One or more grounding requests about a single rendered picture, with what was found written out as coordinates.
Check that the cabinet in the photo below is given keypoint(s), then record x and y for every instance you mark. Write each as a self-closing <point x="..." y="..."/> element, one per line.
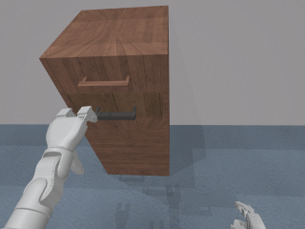
<point x="122" y="44"/>

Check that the left robot forearm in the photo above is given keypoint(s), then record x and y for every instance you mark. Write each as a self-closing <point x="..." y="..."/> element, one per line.
<point x="44" y="191"/>

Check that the drawer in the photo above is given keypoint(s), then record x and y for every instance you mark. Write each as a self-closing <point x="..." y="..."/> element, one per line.
<point x="148" y="105"/>

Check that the handle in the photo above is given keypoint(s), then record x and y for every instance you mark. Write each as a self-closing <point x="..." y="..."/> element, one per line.
<point x="104" y="86"/>
<point x="115" y="115"/>

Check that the robot right hand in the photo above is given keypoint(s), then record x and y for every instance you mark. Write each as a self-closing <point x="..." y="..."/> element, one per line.
<point x="253" y="220"/>

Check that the robot left hand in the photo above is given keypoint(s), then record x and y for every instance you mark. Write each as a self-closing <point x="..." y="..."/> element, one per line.
<point x="67" y="130"/>

